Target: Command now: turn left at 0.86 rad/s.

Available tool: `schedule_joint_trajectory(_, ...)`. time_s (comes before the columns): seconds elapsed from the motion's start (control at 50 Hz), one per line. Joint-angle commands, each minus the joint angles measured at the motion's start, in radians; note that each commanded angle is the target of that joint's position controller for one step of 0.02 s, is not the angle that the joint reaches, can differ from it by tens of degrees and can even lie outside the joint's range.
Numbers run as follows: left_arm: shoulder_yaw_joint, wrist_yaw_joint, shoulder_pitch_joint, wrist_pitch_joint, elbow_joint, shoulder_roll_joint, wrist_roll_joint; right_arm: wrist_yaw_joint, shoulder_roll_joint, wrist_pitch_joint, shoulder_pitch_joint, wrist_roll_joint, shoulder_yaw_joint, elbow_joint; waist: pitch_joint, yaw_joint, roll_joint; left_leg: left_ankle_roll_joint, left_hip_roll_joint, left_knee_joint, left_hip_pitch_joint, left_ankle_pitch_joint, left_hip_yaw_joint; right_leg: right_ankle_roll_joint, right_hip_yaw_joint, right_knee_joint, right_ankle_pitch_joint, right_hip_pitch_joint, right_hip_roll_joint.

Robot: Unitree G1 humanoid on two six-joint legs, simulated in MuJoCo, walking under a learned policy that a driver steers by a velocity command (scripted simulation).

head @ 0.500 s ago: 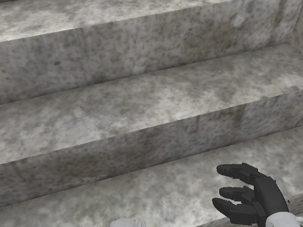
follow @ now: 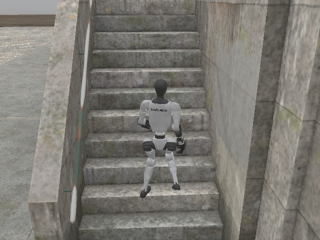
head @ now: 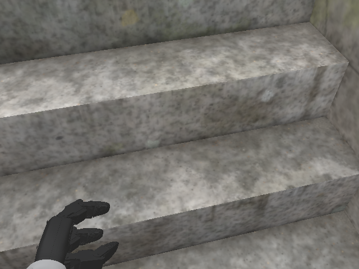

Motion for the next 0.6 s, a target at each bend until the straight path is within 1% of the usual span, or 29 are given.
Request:
schedule_joint_trajectory(0.02,0.056,0.011,-0.067,-0.018,-0.124,0.114,-0.002,-0.029,-0.128,-0.020,-0.015,0.026,-0.026,-0.117,-0.055,0.061,0.155,0.239,0.211,-0.094,0.189,0.504,-0.421,-0.011,0.043,-0.130,-0.101,0.001,-0.020)
schedule_joint_trajectory(0.04,0.054,0.005,-0.052,-0.015,-0.138,0.097,0.001,-0.040,-0.136,-0.014,-0.024,0.033,-0.027,-0.134,-0.062,0.066,0.155,0.229,0.209,-0.064,0.172,0.518,-0.435,-0.017,0.039,-0.244,-0.101,0.041,-0.025)
schedule_joint_trajectory(0.06,0.043,-0.004,-0.005,-0.007,-0.145,0.064,-0.012,-0.044,-0.156,-0.006,-0.047,0.032,-0.036,-0.138,-0.046,0.109,0.061,0.166,0.178,-0.101,0.146,0.391,-0.441,-0.023,0.042,-0.708,-0.109,0.162,-0.068)
schedule_joint_trajectory(0.08,0.035,-0.069,0.017,0.003,-0.120,-0.021,-0.040,-0.018,-0.249,0.017,-0.089,0.073,-0.083,-0.110,0.021,0.179,0.000,0.194,0.082,-0.257,0.033,0.041,-0.315,0.018,-0.223,-1.163,-0.265,0.407,0.024)
schedule_joint_trajectory(0.1,0.046,-0.117,0.137,0.011,-0.005,-0.041,-0.039,0.012,-0.236,0.050,-0.042,0.010,-0.100,-0.076,-0.007,0.141,-0.020,0.100,-0.033,-0.050,-0.168,-0.255,-0.229,-0.006,-0.169,-1.082,0.271,0.745,-0.038)
schedule_joint_trajectory(0.12,0.112,-0.086,0.185,0.022,-0.026,0.197,-0.064,0.063,-0.125,0.057,0.049,-0.103,-0.088,-0.186,-0.163,0.072,-0.372,-0.112,-0.154,0.137,-0.425,-0.198,-0.065,-0.324,0.432,-1.004,0.689,0.947,-0.350)
schedule_joint_trajectory(0.14,0.130,-0.096,0.144,0.023,-0.039,0.230,-0.017,0.061,-0.155,0.065,0.101,-0.065,-0.085,-0.114,-0.162,0.107,-0.253,-0.169,-0.064,0.666,-0.469,-0.142,-0.076,-0.437,0.505,-0.917,0.908,0.865,-0.476)
schedule_joint_trajectory(0.16,0.117,-0.102,0.020,0.044,-0.083,0.239,-0.006,0.057,-0.175,0.058,0.136,-0.027,-0.096,-0.095,-0.121,0.074,-0.173,-0.184,-0.041,1.010,-0.535,-0.050,-0.072,-0.394,0.458,-0.941,0.690,0.718,-0.501)
schedule_joint_trajectory(0.18,0.066,-0.098,-0.033,0.073,-0.095,0.103,0.002,0.065,-0.211,0.078,0.083,0.000,-0.091,-0.050,-0.104,0.104,-0.154,-0.121,0.004,1.112,-0.500,0.163,-0.052,-0.307,0.350,-0.977,0.093,0.516,-0.427)
schedule_joint_trajectory(0.2,0.026,-0.082,0.040,0.063,-0.052,0.005,-0.022,0.042,-0.152,0.060,-0.018,0.003,-0.072,-0.046,0.008,0.114,-0.088,-0.038,0.022,0.967,-0.492,0.260,-0.054,-0.228,0.189,-1.012,-0.175,0.424,-0.351)
schedule_joint_trajectory(0.22,-0.004,-0.057,0.033,0.051,-0.046,-0.079,-0.026,0.041,-0.097,0.045,-0.032,-0.034,-0.048,0.003,-0.007,0.095,-0.023,-0.010,0.062,0.943,-0.418,0.354,-0.012,-0.197,0.100,-0.960,-0.136,0.363,-0.288)
schedule_joint_trajectory(0.24,0.001,-0.043,0.064,0.037,-0.030,-0.074,-0.033,0.049,-0.074,0.032,-0.072,-0.044,-0.032,0.006,-0.023,0.114,-0.054,0.003,0.075,0.882,-0.444,0.327,0.040,-0.209,0.058,-1.001,-0.116,0.433,-0.273)
schedule_joint_trajectory(0.26,0.020,-0.030,0.119,0.016,-0.007,-0.042,-0.038,0.064,-0.075,0.017,-0.146,-0.042,-0.027,0.001,-0.019,0.156,-0.075,-0.004,0.109,0.881,-0.497,0.283,0.074,-0.240,0.068,-1.018,-0.089,0.507,-0.294)
schedule_joint_trajectory(0.28,0.029,-0.016,0.136,-0.016,-0.006,-0.015,-0.040,0.093,-0.093,0.010,-0.161,-0.035,-0.024,0.028,-0.032,0.170,-0.099,-0.002,0.136,0.882,-0.484,0.317,0.104,-0.248,0.046,-1.033,-0.101,0.537,-0.295)
schedule_joint_trajectory(0.3,0.039,-0.009,0.160,-0.043,0.011,0.012,-0.042,0.120,-0.123,0.002,-0.135,-0.021,-0.040,0.057,-0.010,0.163,-0.097,0.021,0.143,0.890,-0.417,0.383,0.105,-0.220,-0.002,-1.013,-0.146,0.489,-0.269)
schedule_joint_trajectory(0.32,0.044,-0.004,0.184,-0.059,0.020,0.026,-0.044,0.127,-0.154,-0.003,-0.132,-0.020,-0.049,0.073,-0.004,0.165,-0.068,0.021,0.143,0.864,-0.386,0.385,0.116,-0.213,-0.040,-1.010,-0.134,0.468,-0.277)
schedule_joint_trajectory(0.34,0.033,-0.016,0.176,-0.064,-0.003,0.031,-0.069,0.137,-0.199,0.000,-0.098,-0.039,-0.063,0.109,-0.031,0.151,-0.077,0.022,0.152,0.855,-0.317,0.374,0.139,-0.208,-0.046,-1.015,-0.148,0.458,-0.301)
schedule_joint_trajectory(0.38,0.028,-0.021,0.178,-0.076,-0.011,0.042,-0.074,0.137,-0.249,-0.003,-0.097,-0.056,-0.091,0.124,-0.008,0.130,-0.089,0.027,0.172,0.831,-0.259,0.358,0.178,-0.203,-0.108,-0.993,-0.157,0.432,-0.325)
schedule_joint_trajectory(0.4,0.085,0.016,0.247,-0.107,0.106,0.105,0.009,0.059,-0.248,0.084,-0.316,-0.040,-0.147,-0.044,0.127,0.088,0.006,0.015,0.137,0.742,-0.285,0.439,0.315,-0.171,-0.081,-0.973,-0.296,0.495,-0.346)
schedule_joint_trajectory(0.42,0.086,0.030,0.315,-0.110,0.128,0.088,0.016,0.033,-0.219,0.111,-0.348,-0.050,-0.142,-0.067,0.124,0.117,-0.025,0.012,0.156,0.712,-0.302,0.450,0.322,-0.162,-0.101,-0.955,-0.323,0.548,-0.356)
schedule_joint_trajectory(0.44,0.094,0.041,0.303,-0.108,0.124,0.075,0.016,0.022,-0.205,0.123,-0.309,-0.052,-0.149,-0.072,0.088,0.090,-0.091,0.015,0.179,0.689,-0.259,0.451,0.286,-0.164,-0.097,-0.936,-0.312,0.599,-0.375)
schedule_joint_trajectory(0.46,0.104,0.044,0.272,-0.103,0.116,0.083,0.021,0.018,-0.211,0.146,-0.276,-0.045,-0.164,-0.082,0.084,0.060,-0.135,0.012,0.217,0.598,-0.180,0.406,0.276,-0.146,-0.117,-0.942,-0.287,0.601,-0.391)
schedule_joint_trajectory(0.48,0.106,0.040,0.234,-0.097,0.120,0.081,0.029,0.021,-0.211,0.157,-0.227,-0.026,-0.169,-0.097,0.070,0.028,-0.208,0.019,0.238,0.555,-0.088,0.375,0.279,-0.144,-0.147,-0.931,-0.273,0.583,-0.405)
schedule_joint_trajectory(0.5,0.102,0.039,0.189,-0.090,0.104,0.058,0.033,0.025,-0.209,0.161,-0.220,-0.014,-0.172,-0.107,0.078,0.016,-0.234,0.034,0.260,0.471,-0.001,0.357,0.283,-0.134,-0.185,-0.896,-0.264,0.526,-0.412)
schedule_joint_trajectory(0.52,0.100,0.039,0.136,-0.081,0.075,0.068,0.032,0.029,-0.200,0.170,-0.234,-0.014,-0.170,-0.114,0.101,0.003,-0.207,0.052,0.274,0.354,0.089,0.341,0.305,-0.112,-0.227,-0.856,-0.272,0.452,-0.430)
schedule_joint_trajectory(0.54,0.104,0.038,0.099,-0.076,0.061,0.067,0.031,0.033,-0.182,0.179,-0.245,-0.002,-0.166,-0.124,0.104,0.009,-0.185,0.080,0.298,0.187,0.187,0.308,0.320,-0.088,-0.281,-0.832,-0.252,0.410,-0.427)
schedule_joint_trajectory(0.56,0.104,0.042,0.115,-0.064,0.048,0.075,0.033,0.038,-0.166,0.182,-0.247,0.004,-0.159,-0.136,0.106,0.027,-0.171,0.110,0.316,0.023,0.257,0.275,0.364,-0.089,-0.305,-0.793,-0.262,0.409,-0.440)
schedule_joint_trajectory(0.58,0.102,0.052,0.190,-0.041,0.060,0.071,0.027,0.047,-0.148,0.179,-0.283,0.008,-0.151,-0.138,0.119,0.077,-0.134,0.122,0.333,-0.129,0.279,0.259,0.407,-0.094,-0.335,-0.755,-0.264,0.460,-0.449)
schedule_joint_trajectory(0.6,0.096,0.063,0.235,-0.018,0.041,0.045,0.006,0.064,-0.142,0.177,-0.298,0.018,-0.146,-0.129,0.130,0.130,-0.131,0.136,0.356,-0.268,0.304,0.299,0.398,-0.103,-0.342,-0.680,-0.185,0.498,-0.446)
